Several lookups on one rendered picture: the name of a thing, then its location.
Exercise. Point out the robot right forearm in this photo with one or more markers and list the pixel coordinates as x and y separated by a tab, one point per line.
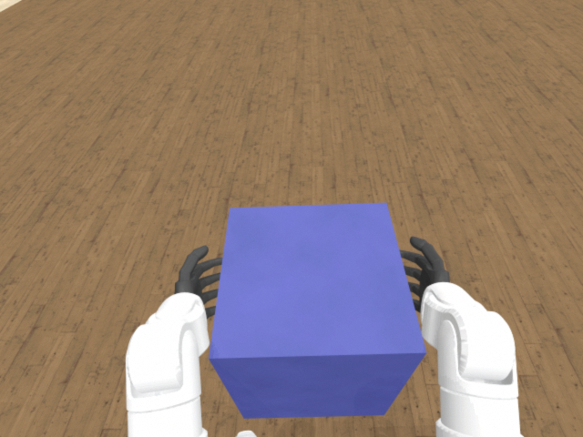
477	368

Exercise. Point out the robot left forearm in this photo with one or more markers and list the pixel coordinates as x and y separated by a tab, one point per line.
162	370

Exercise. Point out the left robot hand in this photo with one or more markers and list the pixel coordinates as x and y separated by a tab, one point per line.
190	272

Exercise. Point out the right robot hand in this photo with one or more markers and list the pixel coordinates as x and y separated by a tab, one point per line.
432	266

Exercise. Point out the carton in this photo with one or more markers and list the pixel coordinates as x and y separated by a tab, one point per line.
314	314

